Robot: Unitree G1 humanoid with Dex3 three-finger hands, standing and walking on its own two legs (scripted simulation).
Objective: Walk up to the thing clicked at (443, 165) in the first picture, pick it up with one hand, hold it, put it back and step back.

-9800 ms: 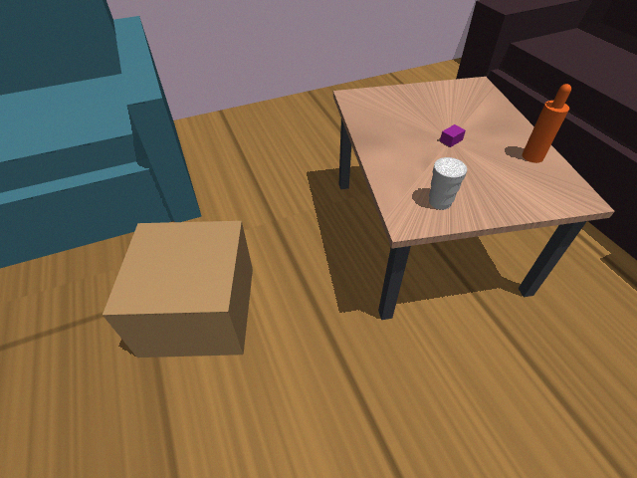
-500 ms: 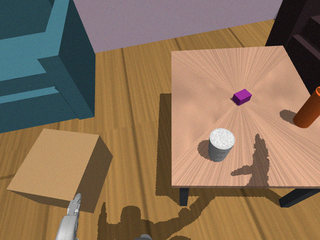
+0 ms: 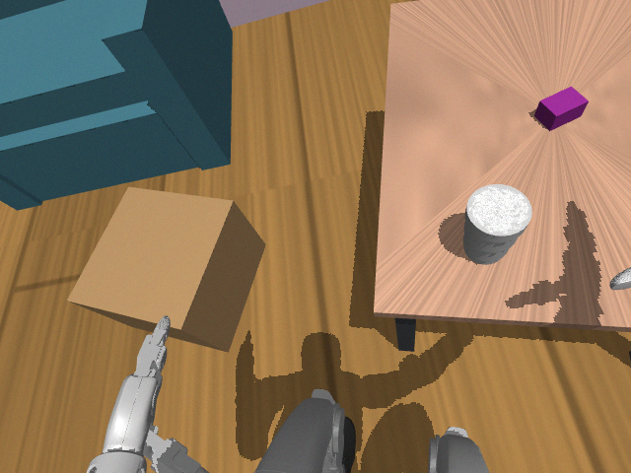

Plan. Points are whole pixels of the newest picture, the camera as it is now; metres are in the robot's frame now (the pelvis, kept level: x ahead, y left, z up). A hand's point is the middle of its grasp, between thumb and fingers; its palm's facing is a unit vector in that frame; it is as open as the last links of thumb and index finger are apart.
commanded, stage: approach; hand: right
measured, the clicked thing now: (490, 230) +0.50 -0.14 -0.14
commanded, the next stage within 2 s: close in in 0.08 s
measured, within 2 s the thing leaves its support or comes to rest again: neither
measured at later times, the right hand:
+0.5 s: hand (531, 241) +0.48 -0.19 -0.13, palm faces +0.09 +1.00 +0.03, open 17.6 cm
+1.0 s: hand (495, 239) +0.48 -0.15 -0.13, palm faces +0.07 +1.00 +0.01, open 17.3 cm
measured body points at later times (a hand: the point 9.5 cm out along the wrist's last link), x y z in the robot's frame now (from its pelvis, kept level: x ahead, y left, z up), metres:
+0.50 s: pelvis -0.04 +0.00 -0.10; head +0.16 -0.07 +0.30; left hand +0.12 +0.27 -0.01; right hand +0.47 -0.25 -0.13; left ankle +0.07 +0.13 -0.64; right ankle +0.00 -0.11 -0.64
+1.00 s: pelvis -0.03 +0.00 -0.10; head +0.15 -0.05 +0.31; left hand +0.14 +0.27 +0.01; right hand +0.47 -0.20 -0.13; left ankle +0.07 +0.13 -0.64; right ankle +0.00 -0.11 -0.64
